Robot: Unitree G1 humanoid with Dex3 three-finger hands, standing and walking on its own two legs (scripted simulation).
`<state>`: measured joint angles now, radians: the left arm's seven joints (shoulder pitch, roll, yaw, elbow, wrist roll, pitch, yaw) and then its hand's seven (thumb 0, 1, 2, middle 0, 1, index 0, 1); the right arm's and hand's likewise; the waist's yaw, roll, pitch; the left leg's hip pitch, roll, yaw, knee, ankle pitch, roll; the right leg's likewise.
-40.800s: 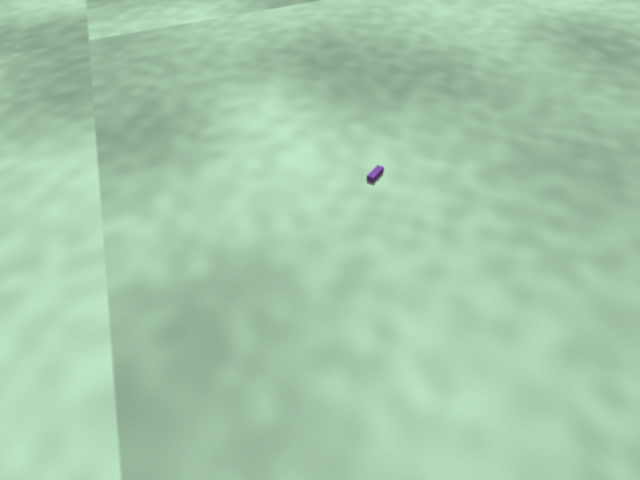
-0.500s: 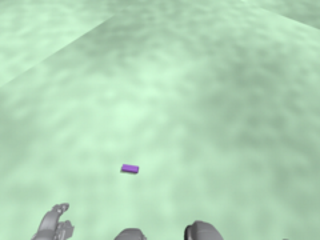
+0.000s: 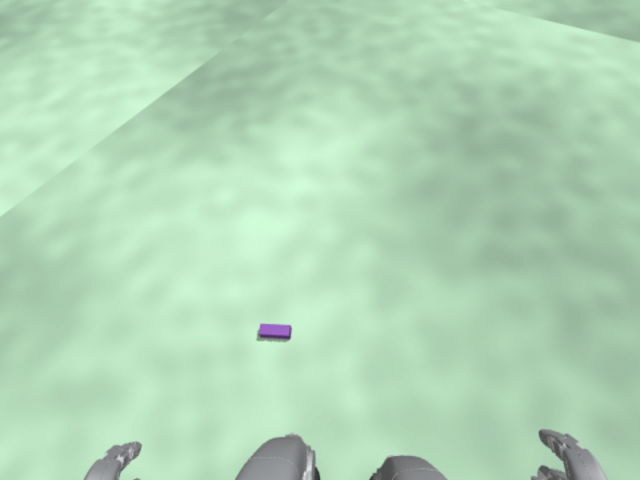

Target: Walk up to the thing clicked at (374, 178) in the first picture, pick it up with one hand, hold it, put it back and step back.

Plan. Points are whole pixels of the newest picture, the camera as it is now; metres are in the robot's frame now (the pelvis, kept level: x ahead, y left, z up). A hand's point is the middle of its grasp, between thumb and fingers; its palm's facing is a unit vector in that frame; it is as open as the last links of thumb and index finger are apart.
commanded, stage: step back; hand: left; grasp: from above
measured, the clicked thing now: (275, 331) +0.54 +0.21 -0.74
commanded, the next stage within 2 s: none
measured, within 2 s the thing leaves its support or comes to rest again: neither
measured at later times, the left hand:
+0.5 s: hand out of the picture -0.03 +0.29 -0.14, palm faces +0.02 -0.94 -0.35, open 7.4 cm
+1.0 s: hand out of the picture -0.17 +0.23 -0.12, palm faces +0.01 -0.90 -0.44, open 7.4 cm
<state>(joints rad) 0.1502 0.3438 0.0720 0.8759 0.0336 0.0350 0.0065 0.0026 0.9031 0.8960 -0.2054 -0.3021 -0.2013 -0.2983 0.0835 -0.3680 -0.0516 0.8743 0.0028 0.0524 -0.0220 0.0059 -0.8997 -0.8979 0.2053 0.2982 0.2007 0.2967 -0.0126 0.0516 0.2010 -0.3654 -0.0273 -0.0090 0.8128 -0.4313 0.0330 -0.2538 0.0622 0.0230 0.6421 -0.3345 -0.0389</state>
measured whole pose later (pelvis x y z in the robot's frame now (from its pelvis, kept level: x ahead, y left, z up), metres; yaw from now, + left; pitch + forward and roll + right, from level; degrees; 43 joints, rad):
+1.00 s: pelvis -0.29 -0.04 +0.00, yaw +1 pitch -2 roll +1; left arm 0.15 0.35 0.08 0.75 0.05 0.05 0.02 0.00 0.90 0.90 -0.21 -0.30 -0.20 -0.30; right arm 0.21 -0.40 -0.05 0.87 -0.01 0.04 -0.04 0.01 -0.90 -0.90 0.20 0.30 0.20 0.30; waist 0.00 0.03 0.17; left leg -0.38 -0.08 -0.09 0.97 -0.52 -0.02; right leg -0.36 -0.02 0.00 0.63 -0.25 -0.03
